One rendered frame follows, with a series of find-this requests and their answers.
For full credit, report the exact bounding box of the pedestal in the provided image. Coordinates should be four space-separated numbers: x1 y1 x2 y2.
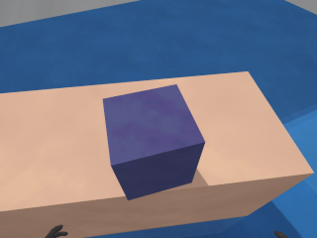
0 71 314 238

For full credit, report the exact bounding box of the robot left hand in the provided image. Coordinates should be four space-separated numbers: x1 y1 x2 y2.
45 224 68 238

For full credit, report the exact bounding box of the carton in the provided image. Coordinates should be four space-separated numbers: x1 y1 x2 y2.
102 84 205 200

